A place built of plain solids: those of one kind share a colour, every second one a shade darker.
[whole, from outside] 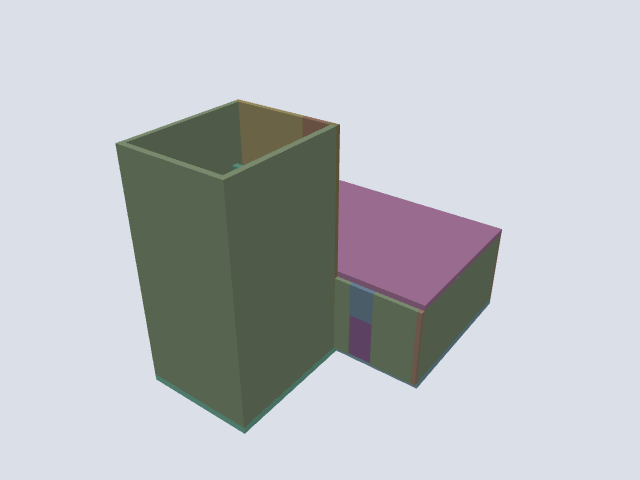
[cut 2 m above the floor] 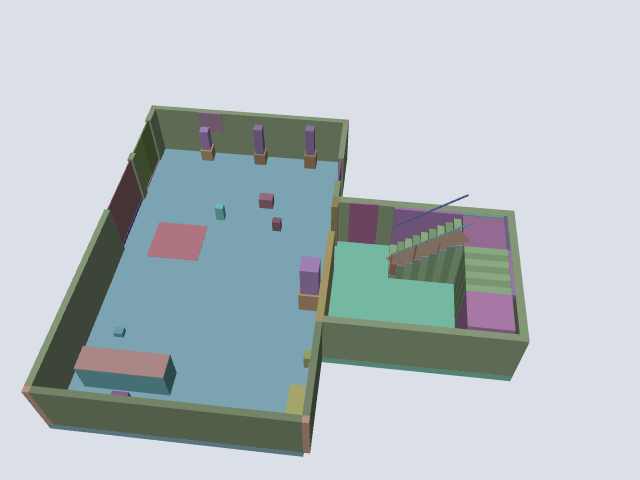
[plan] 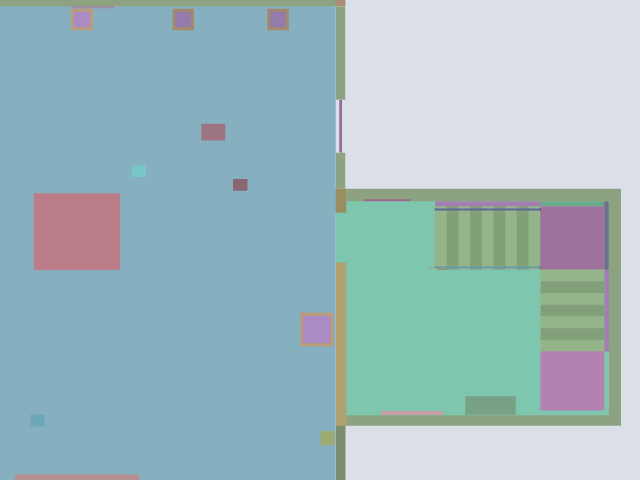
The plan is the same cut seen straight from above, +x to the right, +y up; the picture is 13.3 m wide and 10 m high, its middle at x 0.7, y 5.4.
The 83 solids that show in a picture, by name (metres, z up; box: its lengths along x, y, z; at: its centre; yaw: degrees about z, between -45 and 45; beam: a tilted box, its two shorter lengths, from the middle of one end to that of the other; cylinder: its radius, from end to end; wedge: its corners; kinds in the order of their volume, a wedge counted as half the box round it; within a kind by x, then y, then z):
{
 "wall_1": {"box": [0.2, 6.31, 3.6], "at": [-6.22, 1.87, 1.8]},
 "wall_2": {"box": [0.2, 0.35, 3.6], "at": [-6.22, 7.6, 1.8]},
 "wall_3": {"box": [0.2, 0.69, 3.6], "at": [-6.22, 9.92, 1.8]},
 "wall_4": {"box": [7.15, 0.2, 3.6], "at": [-2.54, -1.38, 1.8]},
 "wall_5": {"box": [7.15, 0.2, 3.6], "at": [-2.54, 10.37, 1.8]},
 "wall_6": {"box": [0.2, 2.81, 3.6], "at": [1.13, 0.12, 1.8]},
 "wall_7": {"box": [0.2, 0.75, 3.6], "at": [1.13, 6.84, 1.8]},
 "wall_8": {"box": [0.2, 1.95, 3.6], "at": [1.13, 9.29, 1.8]},
 "wall_9": {"box": [5.47, 0.22, 10.08], "at": [3.99, 1.64, 5.04]},
 "wall_10": {"box": [5.47, 0.27, 10.08], "at": [3.99, 6.34, 5.04]},
 "wall_11": {"box": [0.25, 4.94, 10.08], "at": [6.84, 4.0, 5.04]},
 "lobby_floor_slab_1": {"box": [7.35, 11.95, 0.3], "at": [-2.64, 4.49, -0.15]},
 "lobby_ceiling_slab_1": {"box": [7.35, 11.95, 0.25], "at": [-2.64, 4.49, 3.72]},
 "tread_slab_1": {"box": [0.25, 1.33, 0.2], "at": [3.22, 5.44, 0.1]},
 "tread_slab_2": {"box": [0.25, 1.33, 0.39], "at": [3.46, 5.44, 0.2]},
 "tread_slab_3": {"box": [0.25, 1.33, 0.59], "at": [3.71, 5.44, 0.3]},
 "tread_slab_4": {"box": [0.25, 1.33, 0.79], "at": [3.95, 5.44, 0.4]},
 "tread_slab_5": {"box": [0.25, 1.33, 0.99], "at": [4.2, 5.44, 0.5]},
 "tread_slab_6": {"box": [0.25, 1.33, 1.19], "at": [4.44, 5.44, 0.6]},
 "tread_slab_7": {"box": [0.25, 1.33, 1.39], "at": [4.68, 5.44, 0.7]},
 "tread_slab_8": {"box": [0.25, 1.33, 1.59], "at": [4.93, 5.44, 0.79]},
 "tread_slab_9": {"box": [0.25, 1.33, 1.79], "at": [5.17, 5.44, 0.89]},
 "tread_slab_10": {"box": [1.33, 0.25, 3.37], "at": [5.96, 3.2, 1.69]},
 "tread_slab_11": {"box": [1.33, 0.25, 3.18], "at": [5.96, 3.44, 1.59]},
 "tread_slab_12": {"box": [1.33, 0.25, 2.98], "at": [5.96, 3.69, 1.49]},
 "tread_slab_13": {"box": [1.33, 0.25, 2.78], "at": [5.96, 3.93, 1.39]},
 "tread_slab_14": {"box": [1.33, 0.25, 2.58], "at": [5.96, 4.17, 1.29]},
 "tread_slab_15": {"box": [1.33, 0.25, 2.38], "at": [5.96, 4.42, 1.19]},
 "tread_slab_16": {"box": [1.33, 0.25, 2.19], "at": [5.96, 4.66, 1.09]},
 "landing_slab_1": {"box": [1.33, 1.33, 1.99], "at": [5.95, 5.44, 0.99]},
 "landing_slab_2": {"box": [1.33, 1.23, 3.57], "at": [5.96, 2.46, 1.79]},
 "floor_slab_1": {"box": [5.94, 4.94, 0.3], "at": [4.0, 4.0, -0.15]},
 "wall_cheek_1": {"box": [0.22, 3.4, 10.08], "at": [1.14, 3.23, 5.04]},
 "wall_cheek_2": {"box": [0.22, 0.5, 10.08], "at": [1.14, 6.22, 5.04]},
 "wall_wall_1": {"box": [2.19, 0.1, 9.55], "at": [4.2, 6.16, 4.77]},
 "wall_wall_2": {"box": [0.1, 1.7, 9.55], "at": [6.67, 3.93, 4.77]},
 "lobby_desk_body_1": {"box": [2.6, 0.75, 1.05], "at": [-4.36, 0.14, 0.52]},
 "wall_head_1": {"box": [0.22, 1.04, 7.99], "at": [1.14, 5.45, 6.09]},
 "wall_land_far_wall_1": {"box": [0.1, 1.43, 9.55], "at": [6.67, 5.49, 4.77]},
 "wall_land_wall_1": {"box": [1.33, 0.1, 9.55], "at": [5.96, 6.16, 4.77]},
 "lobby_planter_plant_1": {"box": [0.33, 0.33, 0.9], "at": [-4.26, 9.99, 0.95]},
 "lobby_planter_plant_2": {"box": [0.33, 0.33, 1.2], "at": [-2.15, 9.99, 1.1]},
 "lobby_planter_plant_3": {"box": [0.33, 0.33, 1.2], "at": [-0.17, 9.99, 1.25]},
 "lobby_planter_plant_4": {"box": [0.58, 0.58, 1.2], "at": [0.63, 3.54, 1.4]},
 "lobby_planter_box_1": {"box": [0.45, 0.45, 0.5], "at": [-4.26, 9.99, 0.25]},
 "lobby_planter_box_2": {"box": [0.45, 0.45, 0.5], "at": [-2.15, 9.99, 0.25]},
 "lobby_planter_box_3": {"box": [0.45, 0.45, 0.65], "at": [-0.17, 9.99, 0.32]},
 "lobby_planter_box_4": {"box": [0.7, 0.7, 0.8], "at": [0.63, 3.54, 0.4]},
 "wallpost_1": {"box": [0.2, 0.2, 3.6], "at": [-6.22, -1.38, 1.8]},
 "wallpost_2": {"box": [0.2, 0.2, 3.6], "at": [-6.22, 10.37, 1.8]},
 "wallpost_3": {"box": [0.2, 0.2, 3.6], "at": [1.13, -1.38, 1.8]},
 "wallpost_4": {"box": [0.2, 0.2, 3.6], "at": [1.13, 10.37, 1.8]},
 "wall_head_lobby_lift_1": {"box": [0.2, 1.1, 1.5], "at": [1.13, 7.77, 2.85]},
 "lobby_seats_seat_1": {"box": [0.6, 1.2, 0.45], "at": [0.73, -0.29, 0.22]},
 "lobby_entrance_leaf_1": {"box": [0.05, 0.9, 2.02], "at": [-6.22, 8.23, 1.09]},
 "lobby_entrance_leaf_2": {"box": [0.05, 0.9, 2.05], "at": [-6.22, 9.13, 1.07]},
 "lobby_runner_top_1": {"box": [1.8, 1.6, 0.06], "at": [-4.36, 5.58, -0.02]},
 "lobby_glazing_pane_1": {"box": [0.03, 2.4, 1.98], "at": [-6.22, 6.23, 1.11]},
 "lobby_lift_leaf_1": {"box": [0.06, 1.1, 2.1], "at": [1.13, 7.77, 1.05]},
 "lobby_desk_chair_seat_1": {"box": [0.5, 0.5, 0.48], "at": [-4.36, -0.73, 0.24]},
 "lobby_left_box_1": {"box": [0.5, 0.35, 0.45], "at": [-1.52, 7.65, 0.22]},
 "lobby_left_box_2": {"box": [0.3, 0.25, 0.45], "at": [-0.96, 6.55, 0.22]},
 "door_leaf_1": {"box": [0.97, 0.045, 2.07], "at": [2.1, 6.23, 1.04]},
 "lobby_box_1": {"box": [0.3, 0.45, 0.6], "at": [2.01, 2.25, 7.45]},
 "lobby_desk_counter_1": {"box": [2.6, 0.75, 0.04], "at": [-4.36, 0.14, 1.07]},
 "furn_radiator_panel_body_1": {"box": [1.28, 0.09, 0.62], "at": [2.62, 1.8, 0.44]},
 "lobby_umbrella_stand_body_1": {"box": [0.3, 0.3, 0.55], "at": [0.86, 1.27, 0.27]},
 "lobby_wet_floor_sign_body_1": {"box": [0.3, 0.25, 0.62], "at": [-3.08, 6.84, 0.31]},
 "lobby_board_panel_1": {"box": [0.9, 0.04, 0.9], "at": [-4.03, 10.25, 1.55]},
 "panel_sheet_1": {"beam": [0.65, 0.017], "from": [3.15, 4.83, 0.77], "to": [5.24, 4.83, 2.47]},
 "lobby_glazing_pane_rail_1": {"box": [0.07, 2.4, 0.12], "at": [-6.22, 6.23, 0.06]},
 "furn_bench_top_1": {"box": [1.06, 0.39, 0.039], "at": [4.25, 1.95, 0.45]},
 "lobby_parcel_box_1": {"box": [0.3, 0.25, 0.2], "at": [-5.18, 1.64, 0.1]},
 "kick_plate_1": {"box": [0.22, 0.024, 0.31], "at": [3.47, 4.79, 0.55]},
 "kick_plate_2": {"box": [0.25, 0.024, 0.32], "at": [3.7, 4.79, 0.75]},
 "kick_plate_3": {"box": [0.24, 0.024, 0.32], "at": [3.95, 4.79, 0.95]},
 "kick_plate_4": {"box": [0.24, 0.024, 0.32], "at": [4.19, 4.79, 1.15]},
 "kick_plate_5": {"box": [0.25, 0.024, 0.32], "at": [4.44, 4.79, 1.35]},
 "kick_plate_6": {"box": [0.24, 0.024, 0.31], "at": [4.68, 4.79, 1.55]},
 "kick_plate_7": {"box": [0.24, 0.024, 0.32], "at": [4.92, 4.79, 1.75]},
 "handrail_rail_1": {"beam": [0.045, 0.045], "from": [3.1, 6.04, 1.19], "to": [5.29, 6.04, 2.98]},
 "rail_top_1": {"beam": [0.041, 0.041], "from": [3.1, 4.83, 1.19], "to": [5.29, 4.83, 2.98]},
 "kick_end_plate_1": {"box": [0.19, 0.024, 0.58], "at": [3.25, 4.79, 0.49]}
}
